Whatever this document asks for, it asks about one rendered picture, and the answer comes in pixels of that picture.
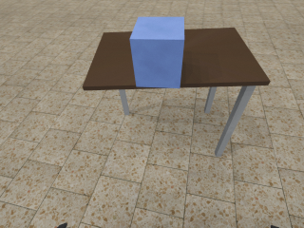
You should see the table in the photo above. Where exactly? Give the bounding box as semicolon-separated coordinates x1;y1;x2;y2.
82;28;271;157

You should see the carton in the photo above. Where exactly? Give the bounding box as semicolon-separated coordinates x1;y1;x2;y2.
129;16;185;88

